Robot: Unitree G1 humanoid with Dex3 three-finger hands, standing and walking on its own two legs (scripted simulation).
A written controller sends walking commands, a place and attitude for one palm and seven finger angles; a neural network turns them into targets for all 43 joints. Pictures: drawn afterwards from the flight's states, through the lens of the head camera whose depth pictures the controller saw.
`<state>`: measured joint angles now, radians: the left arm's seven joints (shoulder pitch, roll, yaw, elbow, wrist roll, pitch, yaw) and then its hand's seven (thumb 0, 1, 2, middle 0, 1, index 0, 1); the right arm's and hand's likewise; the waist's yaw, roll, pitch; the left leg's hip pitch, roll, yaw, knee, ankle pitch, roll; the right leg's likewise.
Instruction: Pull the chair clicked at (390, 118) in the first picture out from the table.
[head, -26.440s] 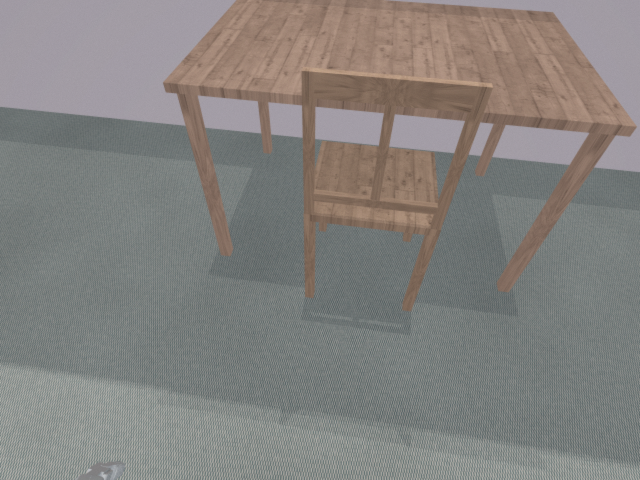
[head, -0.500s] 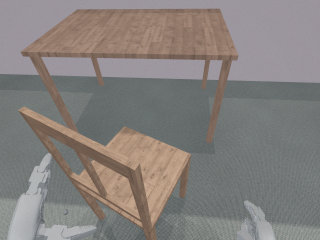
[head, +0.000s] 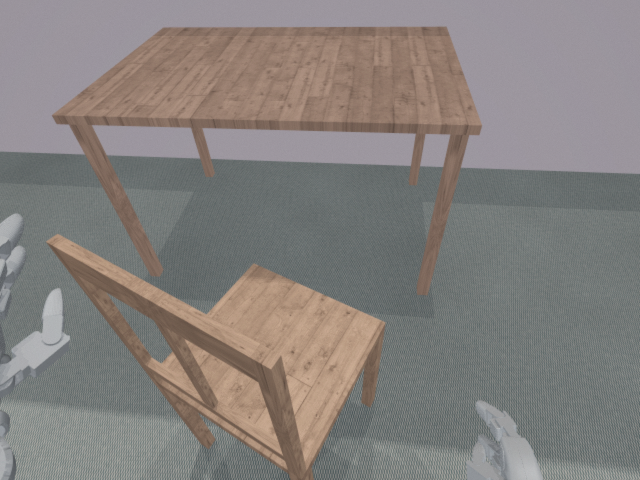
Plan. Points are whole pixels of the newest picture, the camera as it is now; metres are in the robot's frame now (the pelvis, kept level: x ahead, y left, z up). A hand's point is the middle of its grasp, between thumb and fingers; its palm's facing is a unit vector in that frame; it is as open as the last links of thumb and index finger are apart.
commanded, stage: draw the hand back to the body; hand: left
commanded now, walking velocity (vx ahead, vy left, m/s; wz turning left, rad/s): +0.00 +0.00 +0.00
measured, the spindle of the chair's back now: (190, 366) +0.30 +0.26 -0.10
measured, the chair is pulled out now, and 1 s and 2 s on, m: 0.57 0.57 0.57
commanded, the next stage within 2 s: step back with the hand held close in 0.30 s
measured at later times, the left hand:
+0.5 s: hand (50, 340) +0.18 +0.27 +0.17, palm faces +0.46 -0.78 -0.42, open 7.4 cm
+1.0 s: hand (28, 393) +0.14 +0.27 +0.16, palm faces +0.39 -0.77 -0.50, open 7.4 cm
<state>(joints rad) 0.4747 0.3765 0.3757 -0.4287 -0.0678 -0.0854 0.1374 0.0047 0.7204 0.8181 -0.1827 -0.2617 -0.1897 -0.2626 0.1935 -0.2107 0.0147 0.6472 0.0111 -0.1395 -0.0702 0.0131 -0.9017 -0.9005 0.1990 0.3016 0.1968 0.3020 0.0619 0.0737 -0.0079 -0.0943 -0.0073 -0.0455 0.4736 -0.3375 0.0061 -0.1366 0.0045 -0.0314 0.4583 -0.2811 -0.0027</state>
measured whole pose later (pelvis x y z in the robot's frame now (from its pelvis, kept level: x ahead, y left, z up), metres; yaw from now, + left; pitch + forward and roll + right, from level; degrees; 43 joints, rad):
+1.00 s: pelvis -0.07 +0.01 +0.00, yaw -1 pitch +1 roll +0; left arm 0.56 0.42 0.42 -0.50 -0.04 -0.18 0.15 0.01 0.89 0.90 -0.21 -0.30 -0.22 -0.30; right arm 0.18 -0.21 0.00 0.58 0.01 -0.05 -0.08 0.01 -0.90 -0.90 0.20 0.30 0.20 0.30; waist 0.01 0.00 0.02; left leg -0.29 -0.02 -0.01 0.53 -0.25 0.02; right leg -0.33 -0.01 0.00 0.48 -0.17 0.02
